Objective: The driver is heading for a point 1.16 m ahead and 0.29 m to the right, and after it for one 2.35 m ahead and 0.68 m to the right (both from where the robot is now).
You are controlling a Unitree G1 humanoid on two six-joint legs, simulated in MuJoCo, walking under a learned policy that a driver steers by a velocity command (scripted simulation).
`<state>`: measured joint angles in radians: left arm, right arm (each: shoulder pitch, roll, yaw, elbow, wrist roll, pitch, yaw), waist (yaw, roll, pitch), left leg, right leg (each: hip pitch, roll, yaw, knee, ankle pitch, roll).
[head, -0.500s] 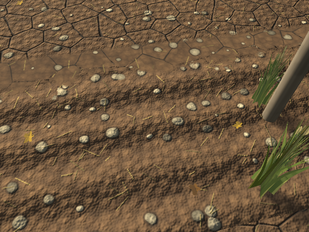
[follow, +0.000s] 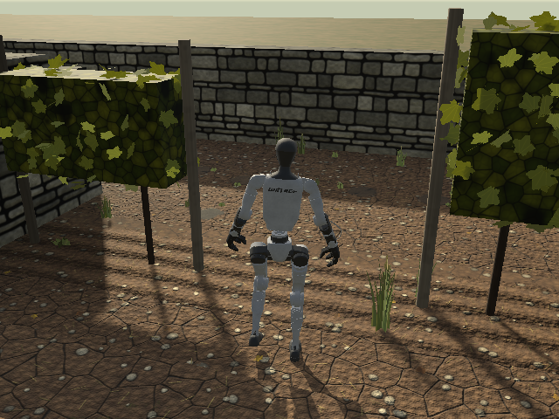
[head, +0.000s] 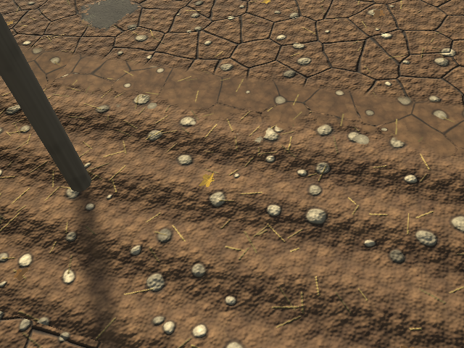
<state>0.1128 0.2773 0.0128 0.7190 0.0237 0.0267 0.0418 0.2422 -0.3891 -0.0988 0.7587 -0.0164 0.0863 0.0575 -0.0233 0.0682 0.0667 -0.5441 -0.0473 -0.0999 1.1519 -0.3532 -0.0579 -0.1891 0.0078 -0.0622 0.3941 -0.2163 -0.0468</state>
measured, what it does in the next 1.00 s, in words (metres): steps on the spot, turning right: left foot, then right foot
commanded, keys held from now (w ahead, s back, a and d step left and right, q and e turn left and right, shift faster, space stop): e+shift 0.80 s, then q+shift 0.20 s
